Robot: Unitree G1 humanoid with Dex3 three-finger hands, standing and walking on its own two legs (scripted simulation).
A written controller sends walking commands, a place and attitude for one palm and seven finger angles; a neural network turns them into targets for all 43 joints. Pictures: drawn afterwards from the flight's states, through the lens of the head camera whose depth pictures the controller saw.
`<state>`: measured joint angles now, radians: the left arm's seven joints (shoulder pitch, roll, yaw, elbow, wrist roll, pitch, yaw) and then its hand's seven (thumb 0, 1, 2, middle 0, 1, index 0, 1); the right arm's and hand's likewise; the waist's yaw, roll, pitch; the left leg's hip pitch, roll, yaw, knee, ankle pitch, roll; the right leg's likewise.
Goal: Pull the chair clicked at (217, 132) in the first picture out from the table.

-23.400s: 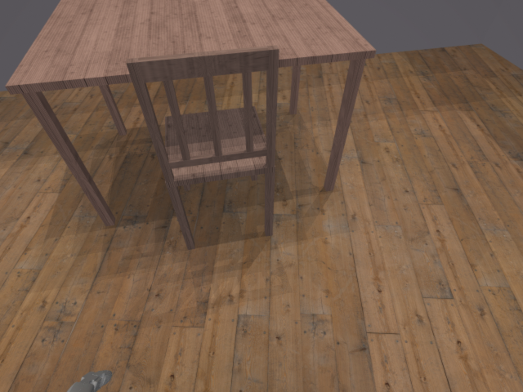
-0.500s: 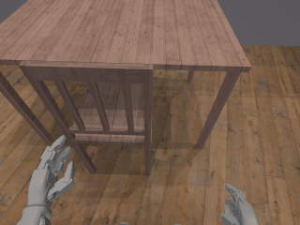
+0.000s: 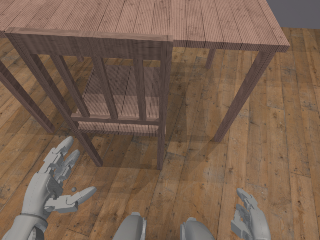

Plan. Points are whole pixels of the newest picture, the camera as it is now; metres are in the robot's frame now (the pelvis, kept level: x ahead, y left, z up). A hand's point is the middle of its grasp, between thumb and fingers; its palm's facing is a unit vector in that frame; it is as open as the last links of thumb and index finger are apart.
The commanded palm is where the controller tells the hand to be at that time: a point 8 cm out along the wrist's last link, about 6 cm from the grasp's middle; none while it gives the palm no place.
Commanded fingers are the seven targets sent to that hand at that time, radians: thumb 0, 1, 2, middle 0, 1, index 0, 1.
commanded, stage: raise the hand toward the chair's back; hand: left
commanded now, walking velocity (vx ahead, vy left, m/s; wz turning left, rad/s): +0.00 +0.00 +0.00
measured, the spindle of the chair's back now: (107, 92) +0.53 +0.20 +0.00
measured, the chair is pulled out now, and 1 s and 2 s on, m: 0.00 0.00 0.00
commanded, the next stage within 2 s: aim the fingers beside a spindle in 1.32 s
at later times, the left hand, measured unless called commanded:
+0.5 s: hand (65, 181) +0.23 +0.22 +0.05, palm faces +0.03 -1.00 -0.06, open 16.3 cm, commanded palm +0.21 +0.27 +0.06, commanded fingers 0.00 -0.50 0.30 -0.06 -0.08 -0.06 -0.08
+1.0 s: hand (72, 167) +0.26 +0.21 +0.06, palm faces +0.01 -1.00 -0.05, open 16.9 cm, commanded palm +0.24 +0.27 +0.06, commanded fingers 0.00 -0.50 0.30 -0.06 -0.08 -0.06 -0.08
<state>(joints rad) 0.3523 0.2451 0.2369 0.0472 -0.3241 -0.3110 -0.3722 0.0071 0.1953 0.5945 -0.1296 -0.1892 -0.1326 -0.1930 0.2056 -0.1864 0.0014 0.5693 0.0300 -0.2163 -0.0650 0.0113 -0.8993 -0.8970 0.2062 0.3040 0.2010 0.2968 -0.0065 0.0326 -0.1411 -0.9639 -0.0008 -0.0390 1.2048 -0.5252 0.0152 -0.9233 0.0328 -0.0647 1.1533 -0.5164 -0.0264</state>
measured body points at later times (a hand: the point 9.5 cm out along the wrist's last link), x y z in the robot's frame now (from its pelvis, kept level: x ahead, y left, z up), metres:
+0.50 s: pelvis +0.00 +0.01 +0.01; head +0.07 +0.02 +0.45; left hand +0.23 +0.27 +0.06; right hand +0.19 -0.22 -0.07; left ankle +0.03 +0.11 -0.64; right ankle +0.02 -0.11 -0.64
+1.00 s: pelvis +0.02 +0.01 +0.02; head +0.08 +0.01 +0.46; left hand +0.25 +0.26 +0.07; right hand +0.19 -0.24 -0.06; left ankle +0.03 +0.11 -0.64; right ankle +0.02 -0.11 -0.64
